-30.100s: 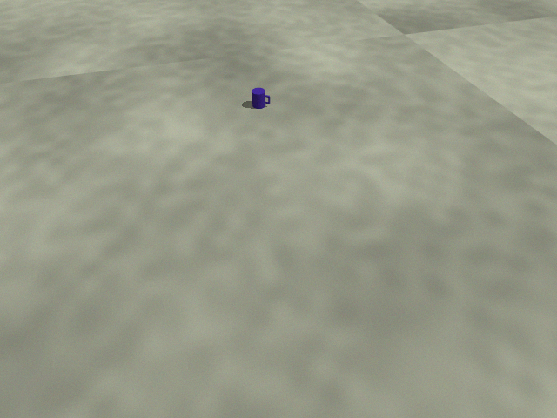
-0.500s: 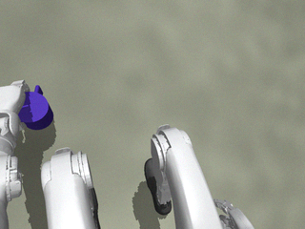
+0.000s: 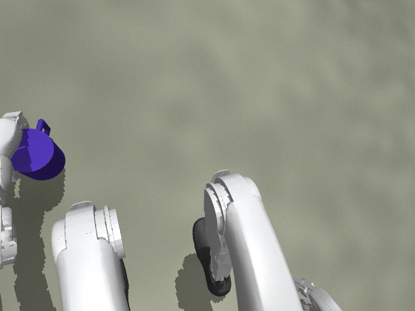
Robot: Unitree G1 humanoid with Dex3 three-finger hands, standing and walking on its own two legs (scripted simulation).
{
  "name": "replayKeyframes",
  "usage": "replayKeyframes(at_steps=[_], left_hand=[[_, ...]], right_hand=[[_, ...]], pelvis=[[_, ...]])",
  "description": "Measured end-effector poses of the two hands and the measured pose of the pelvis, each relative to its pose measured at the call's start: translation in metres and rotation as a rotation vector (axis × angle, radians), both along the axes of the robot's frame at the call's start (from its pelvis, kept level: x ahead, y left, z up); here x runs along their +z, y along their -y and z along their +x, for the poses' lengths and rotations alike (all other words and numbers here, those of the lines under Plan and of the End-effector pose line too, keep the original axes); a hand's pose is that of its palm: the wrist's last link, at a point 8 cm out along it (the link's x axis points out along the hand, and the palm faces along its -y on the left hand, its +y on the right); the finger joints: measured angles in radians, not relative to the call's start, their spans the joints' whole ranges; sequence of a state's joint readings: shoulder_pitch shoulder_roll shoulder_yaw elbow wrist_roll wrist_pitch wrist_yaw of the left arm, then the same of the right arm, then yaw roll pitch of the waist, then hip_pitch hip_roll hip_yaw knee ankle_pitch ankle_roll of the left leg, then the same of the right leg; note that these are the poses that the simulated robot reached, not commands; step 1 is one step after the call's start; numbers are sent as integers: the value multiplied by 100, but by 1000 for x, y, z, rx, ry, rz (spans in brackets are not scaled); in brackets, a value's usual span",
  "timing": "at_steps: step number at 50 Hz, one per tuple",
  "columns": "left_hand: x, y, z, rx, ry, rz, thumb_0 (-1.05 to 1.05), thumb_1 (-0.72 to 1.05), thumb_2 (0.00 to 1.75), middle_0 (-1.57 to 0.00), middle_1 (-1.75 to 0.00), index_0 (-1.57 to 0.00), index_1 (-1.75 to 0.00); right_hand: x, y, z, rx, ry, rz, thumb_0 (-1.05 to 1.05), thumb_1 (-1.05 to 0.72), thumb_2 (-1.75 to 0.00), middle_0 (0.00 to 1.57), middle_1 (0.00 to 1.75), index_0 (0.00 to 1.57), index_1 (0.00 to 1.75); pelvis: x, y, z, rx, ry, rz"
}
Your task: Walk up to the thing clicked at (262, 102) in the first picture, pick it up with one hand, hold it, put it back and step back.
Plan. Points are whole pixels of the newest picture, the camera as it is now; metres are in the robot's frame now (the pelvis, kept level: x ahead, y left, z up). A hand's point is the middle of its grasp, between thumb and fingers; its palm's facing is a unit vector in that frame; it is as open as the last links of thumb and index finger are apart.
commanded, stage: open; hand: left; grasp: from above
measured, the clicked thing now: (38, 149) +0.46 +0.26 -0.26
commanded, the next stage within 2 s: withdraw in 0.58 s
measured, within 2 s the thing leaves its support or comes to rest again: neither
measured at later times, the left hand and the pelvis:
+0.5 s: hand (8, 151) +0.44 +0.29 -0.19, palm faces -0.47 -0.07 -0.88, open 13.1 cm; pelvis +0.00 +0.00 +0.00, yaw +0 degrees
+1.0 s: hand out of the picture +0.48 +0.30 -0.12, palm faces -0.30 -0.04 -0.95, open 14.1 cm; pelvis +0.00 +0.00 +0.02, yaw +2 degrees
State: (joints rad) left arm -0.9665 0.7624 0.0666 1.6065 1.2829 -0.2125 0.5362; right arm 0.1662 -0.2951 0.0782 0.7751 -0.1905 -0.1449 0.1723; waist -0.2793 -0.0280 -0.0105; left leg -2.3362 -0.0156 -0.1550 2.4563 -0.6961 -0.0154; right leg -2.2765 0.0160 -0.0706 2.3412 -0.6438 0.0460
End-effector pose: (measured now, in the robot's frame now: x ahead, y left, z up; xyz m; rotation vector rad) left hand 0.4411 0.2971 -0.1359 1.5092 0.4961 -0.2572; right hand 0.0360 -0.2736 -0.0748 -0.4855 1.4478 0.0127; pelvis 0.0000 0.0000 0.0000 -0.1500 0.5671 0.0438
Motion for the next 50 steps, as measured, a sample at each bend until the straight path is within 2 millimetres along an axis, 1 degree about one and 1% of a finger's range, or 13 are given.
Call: replayKeyframes(at_steps=[8,16,29,36,40,43,45,47,50], left_hand=[[-1,1,5,14,7,16,0,-25,84,-46,-92,-38,-87],[-3,2,10,34,-8,23,1,-37,97,-30,-97,-28,-97],[-1,4,10,27,-18,2,1,-49,111,-16,-109,-14,-111],[0,4,8,19,-4,-5,0,-51,114,-13,-113,-12,-114],[2,4,10,14,7,0,0,-54,111,-11,-111,-11,-112],[10,5,14,19,53,0,0,-56,106,-10,-109,-10,-110],[22,6,20,23,97,2,0,-56,105,-10,-108,-10,-108],[38,6,25,29,142,10,0,-56,103,-10,-107,-10,-107],[69,1,31,49,175,41,0,-56,103,-10,-105,-9,-105]], right_hand=[[3,-2,-2,-9,-7,-1,0,-89,-90,20,30,20,30],[1,-4,-5,-19,-24,21,0,-89,-90,20,30,20,30],[-2,-1,-4,-21,-32,26,0,-89,-90,20,30,20,30],[-1,4,0,-14,-24,9,0,-89,-90,20,30,20,30],[0,5,3,-14,-15,3,0,-90,-90,20,30,20,30],[0,5,5,-20,-7,4,0,-90,-90,20,30,20,30],[0,6,7,-29,1,5,0,-91,-90,20,30,20,30],[1,6,10,-46,15,8,0,-91,-90,20,30,20,30],[4,6,17,-77,41,17,0,-92,-91,20,30,20,30]], pelvis=[[2,-2,1,1,-10,-2],[2,-1,3,1,-16,-1],[3,1,3,-1,-14,3],[3,2,3,-1,-13,5],[3,2,2,0,-13,6],[4,3,3,2,-16,9],[5,3,3,4,-21,12],[9,3,4,6,-29,17],[18,3,4,9,-43,25]])
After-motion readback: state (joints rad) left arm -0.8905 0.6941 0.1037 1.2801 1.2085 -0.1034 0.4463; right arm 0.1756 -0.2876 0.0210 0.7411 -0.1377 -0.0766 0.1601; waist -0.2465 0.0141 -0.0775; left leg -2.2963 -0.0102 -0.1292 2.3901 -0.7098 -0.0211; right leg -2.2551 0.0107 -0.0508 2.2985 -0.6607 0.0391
